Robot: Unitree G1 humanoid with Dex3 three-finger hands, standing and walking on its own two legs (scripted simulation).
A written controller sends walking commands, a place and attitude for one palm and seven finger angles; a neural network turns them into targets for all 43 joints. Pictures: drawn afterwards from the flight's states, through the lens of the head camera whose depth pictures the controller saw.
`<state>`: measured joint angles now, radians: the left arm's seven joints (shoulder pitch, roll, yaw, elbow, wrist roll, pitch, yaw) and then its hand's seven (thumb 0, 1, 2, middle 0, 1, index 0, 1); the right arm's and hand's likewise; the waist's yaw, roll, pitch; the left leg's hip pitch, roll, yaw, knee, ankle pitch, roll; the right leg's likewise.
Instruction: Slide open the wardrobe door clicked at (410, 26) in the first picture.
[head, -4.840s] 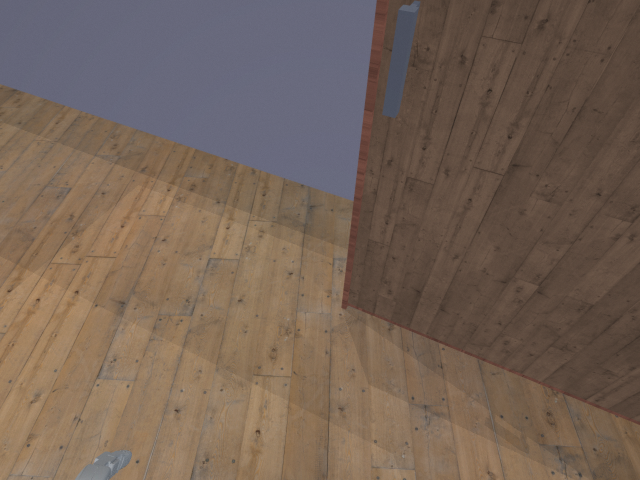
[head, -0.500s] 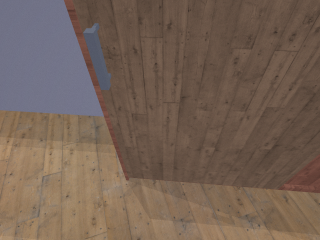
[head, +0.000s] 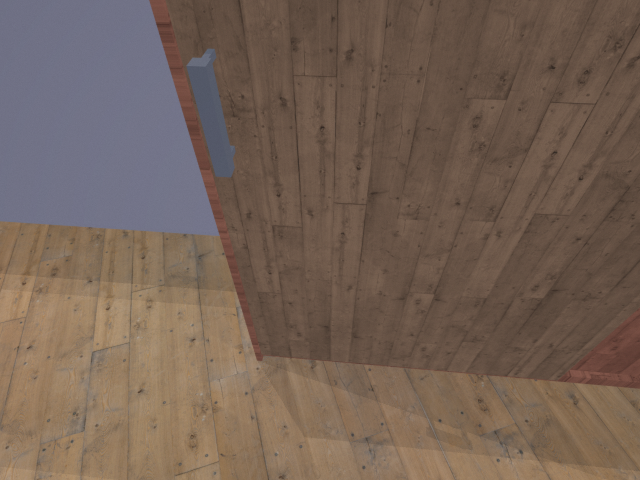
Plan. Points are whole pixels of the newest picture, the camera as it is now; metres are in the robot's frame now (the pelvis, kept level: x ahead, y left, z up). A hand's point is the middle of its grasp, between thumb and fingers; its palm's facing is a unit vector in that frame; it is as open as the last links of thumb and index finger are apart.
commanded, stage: come to a stop and stand still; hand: left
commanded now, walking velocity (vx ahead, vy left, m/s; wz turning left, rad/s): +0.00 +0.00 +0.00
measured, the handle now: (217, 115) +0.58 +0.19 +0.17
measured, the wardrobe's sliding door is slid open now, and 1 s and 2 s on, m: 0.00 0.00 0.00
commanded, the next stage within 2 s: look again from close up in 0.28 s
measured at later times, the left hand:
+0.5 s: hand out of the picture +0.02 +0.17 -0.17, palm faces +0.02 -0.98 -0.20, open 7.4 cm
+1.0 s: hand out of the picture +0.03 +0.17 -0.17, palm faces +0.02 -0.98 -0.21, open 7.4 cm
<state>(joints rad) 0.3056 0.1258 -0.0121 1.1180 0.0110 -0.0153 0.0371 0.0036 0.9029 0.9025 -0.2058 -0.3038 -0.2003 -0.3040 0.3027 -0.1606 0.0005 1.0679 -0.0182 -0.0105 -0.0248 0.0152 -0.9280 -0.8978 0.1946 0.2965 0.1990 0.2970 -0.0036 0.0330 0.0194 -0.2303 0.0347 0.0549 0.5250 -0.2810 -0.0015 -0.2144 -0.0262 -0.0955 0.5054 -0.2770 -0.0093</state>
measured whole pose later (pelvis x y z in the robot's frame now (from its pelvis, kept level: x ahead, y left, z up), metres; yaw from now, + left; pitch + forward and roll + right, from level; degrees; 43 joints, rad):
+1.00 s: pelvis +0.02 -0.01 +0.00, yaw -1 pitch -1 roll +0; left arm 0.25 0.18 0.00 1.10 0.01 -0.01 0.03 0.00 0.90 0.90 -0.20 -0.30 -0.20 -0.30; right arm 0.23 -0.17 0.01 1.12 -0.01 -0.02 -0.03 0.01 -0.92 -0.90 0.20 0.30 0.20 0.30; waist 0.01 -0.01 0.04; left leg -0.16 0.04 0.06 0.44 -0.26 -0.02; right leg -0.17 -0.02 -0.09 0.46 -0.28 -0.02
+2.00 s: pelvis +0.12 +0.00 +0.00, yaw +0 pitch -1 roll +2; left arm 0.18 0.15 0.03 1.00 0.02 -0.03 0.05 0.00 0.92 0.90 -0.20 -0.30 -0.20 -0.30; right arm 0.34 -0.13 -0.02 1.11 -0.01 0.03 -0.03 0.01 -0.91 -0.90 0.20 0.30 0.20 0.30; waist -0.01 0.01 0.08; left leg -0.34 0.02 0.06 1.00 -0.51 -0.01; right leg -0.30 -0.05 -0.16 0.60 -0.29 -0.07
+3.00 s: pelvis +0.08 +0.03 +0.00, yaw -1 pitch -2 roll +0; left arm 0.31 0.12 -0.01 1.11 0.00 0.00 0.04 0.00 0.91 0.90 -0.20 -0.30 -0.20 -0.30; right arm 0.33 -0.12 0.00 1.15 -0.01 0.02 -0.03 0.01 -0.91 -0.90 0.20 0.30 0.20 0.30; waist 0.00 -0.01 0.04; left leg -0.26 0.04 0.06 0.42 -0.14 -0.01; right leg -0.12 0.02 -0.06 0.45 -0.30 -0.05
